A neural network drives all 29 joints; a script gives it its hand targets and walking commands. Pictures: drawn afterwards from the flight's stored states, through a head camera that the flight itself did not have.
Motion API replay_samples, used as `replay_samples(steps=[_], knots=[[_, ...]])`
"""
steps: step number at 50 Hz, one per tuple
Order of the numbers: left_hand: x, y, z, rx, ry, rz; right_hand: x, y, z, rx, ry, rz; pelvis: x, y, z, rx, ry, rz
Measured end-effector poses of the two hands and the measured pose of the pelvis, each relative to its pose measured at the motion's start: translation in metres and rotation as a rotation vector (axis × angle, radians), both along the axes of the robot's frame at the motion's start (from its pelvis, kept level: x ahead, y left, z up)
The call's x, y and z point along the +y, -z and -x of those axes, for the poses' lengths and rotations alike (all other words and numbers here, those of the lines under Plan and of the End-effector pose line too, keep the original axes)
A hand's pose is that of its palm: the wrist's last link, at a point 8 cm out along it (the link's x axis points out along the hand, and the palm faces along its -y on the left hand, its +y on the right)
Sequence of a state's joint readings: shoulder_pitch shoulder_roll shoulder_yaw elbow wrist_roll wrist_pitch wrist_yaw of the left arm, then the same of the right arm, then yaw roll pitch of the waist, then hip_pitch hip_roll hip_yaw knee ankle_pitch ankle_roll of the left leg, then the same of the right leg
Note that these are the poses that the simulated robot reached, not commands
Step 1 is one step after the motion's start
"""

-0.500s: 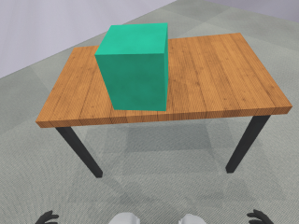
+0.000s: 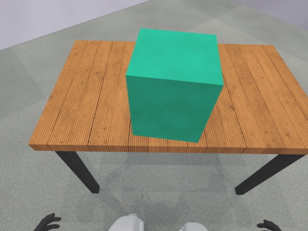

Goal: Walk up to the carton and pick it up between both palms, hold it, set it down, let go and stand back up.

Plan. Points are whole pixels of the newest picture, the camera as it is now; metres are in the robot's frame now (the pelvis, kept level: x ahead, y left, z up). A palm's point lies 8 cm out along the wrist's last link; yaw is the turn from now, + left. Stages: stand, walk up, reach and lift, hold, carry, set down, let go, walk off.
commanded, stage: walk up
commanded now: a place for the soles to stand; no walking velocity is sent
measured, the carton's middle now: (170, 89) +0.49 -0.02 +0.07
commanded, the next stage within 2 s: none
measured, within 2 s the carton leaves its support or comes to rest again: neither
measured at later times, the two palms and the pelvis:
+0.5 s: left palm out of the picture +0.12 +0.31 -0.10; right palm (285, 230) +0.15 -0.32 -0.07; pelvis +0.04 +0.00 +0.00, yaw +1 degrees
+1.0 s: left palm out of the picture +0.07 +0.26 -0.08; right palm out of the picture +0.13 -0.36 -0.06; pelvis -0.01 -0.05 +0.00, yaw +0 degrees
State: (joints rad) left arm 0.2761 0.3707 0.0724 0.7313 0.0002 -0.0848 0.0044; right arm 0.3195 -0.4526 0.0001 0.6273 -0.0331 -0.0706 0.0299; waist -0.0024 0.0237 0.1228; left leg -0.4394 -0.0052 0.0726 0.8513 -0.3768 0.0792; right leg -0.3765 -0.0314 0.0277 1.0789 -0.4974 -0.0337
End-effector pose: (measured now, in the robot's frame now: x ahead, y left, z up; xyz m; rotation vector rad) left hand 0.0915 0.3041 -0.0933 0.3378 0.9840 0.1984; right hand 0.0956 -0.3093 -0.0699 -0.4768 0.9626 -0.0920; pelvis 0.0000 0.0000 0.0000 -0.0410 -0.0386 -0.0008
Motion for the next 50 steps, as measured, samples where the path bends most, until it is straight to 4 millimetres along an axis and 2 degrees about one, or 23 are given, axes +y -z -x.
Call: replay_samples(steps=[7, 15, 23, 28, 32, 35, 39, 46, 50], knots=[[0.020, 0.004, -0.025, 0.033, -0.011, 0.018, 0.015, -0.013, -0.003, 0.051, 0.041, 0.055, 0.021, -0.006, -0.028, 0.010, 0.003, 0.027], [0.025, 0.008, -0.032, 0.060, -0.046, 0.009, 0.016, -0.012, -0.016, 0.051, 0.042, 0.078, 0.024, -0.004, -0.043, 0.002, -0.012, 0.011], [0.009, 0.006, -0.026, 0.093, -0.069, -0.019, -0.001, -0.004, -0.043, -0.005, 0.024, 0.058, 0.004, -0.001, -0.045, 0.004, -0.020, -0.026], [-0.010, -0.001, -0.022, 0.101, -0.071, -0.052, -0.020, 0.004, -0.062, -0.047, 0.020, 0.025, -0.018, 0.000, -0.044, 0.001, -0.016, -0.054], [-0.024, -0.012, -0.020, 0.084, -0.061, -0.073, -0.034, 0.002, -0.078, -0.099, 0.022, 0.003, -0.035, -0.003, -0.039, -0.007, -0.009, -0.065], [-0.031, -0.018, -0.016, 0.072, -0.056, -0.085, -0.038, 0.002, -0.083, -0.118, 0.014, -0.012, -0.041, -0.004, -0.033, -0.006, -0.012, -0.078], [-0.035, -0.017, -0.007, 0.078, -0.051, -0.085, -0.041, 0.002, -0.077, -0.122, 0.011, -0.020, -0.045, -0.004, -0.023, 0.001, -0.010, -0.079], [-0.039, -0.010, 0.004, 0.035, -0.034, -0.057, -0.044, -0.005, -0.048, -0.133, 0.019, 0.004, -0.044, -0.002, -0.001, -0.028, -0.006, -0.072], [-0.044, -0.009, 0.017, 0.026, -0.035, -0.048, -0.049, -0.008, -0.035, -0.158, 0.024, 0.006, -0.048, -0.001, 0.010, -0.057, -0.004, -0.075]])
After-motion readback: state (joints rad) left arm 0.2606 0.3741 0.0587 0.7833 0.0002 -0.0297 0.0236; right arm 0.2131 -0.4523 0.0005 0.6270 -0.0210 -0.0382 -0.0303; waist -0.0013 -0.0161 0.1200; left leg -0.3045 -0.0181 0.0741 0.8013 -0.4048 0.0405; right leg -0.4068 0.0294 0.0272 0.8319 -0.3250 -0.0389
